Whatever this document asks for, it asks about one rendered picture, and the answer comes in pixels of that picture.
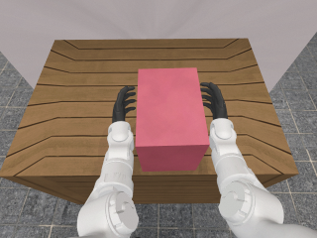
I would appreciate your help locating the right robot hand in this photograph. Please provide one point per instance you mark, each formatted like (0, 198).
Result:
(217, 105)

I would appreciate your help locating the carton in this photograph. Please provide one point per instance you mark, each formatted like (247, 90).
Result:
(171, 129)

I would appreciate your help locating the left robot hand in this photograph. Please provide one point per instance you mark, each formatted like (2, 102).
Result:
(119, 109)

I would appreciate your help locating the right robot forearm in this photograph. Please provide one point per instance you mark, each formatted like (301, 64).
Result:
(227, 159)

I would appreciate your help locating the robot left upper arm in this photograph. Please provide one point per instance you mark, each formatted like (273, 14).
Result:
(112, 215)

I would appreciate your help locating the left robot forearm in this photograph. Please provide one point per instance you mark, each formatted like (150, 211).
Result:
(118, 164)

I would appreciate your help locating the robot right upper arm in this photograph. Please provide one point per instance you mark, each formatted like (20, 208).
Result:
(252, 212)

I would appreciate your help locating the pedestal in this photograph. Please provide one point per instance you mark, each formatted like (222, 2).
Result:
(60, 145)

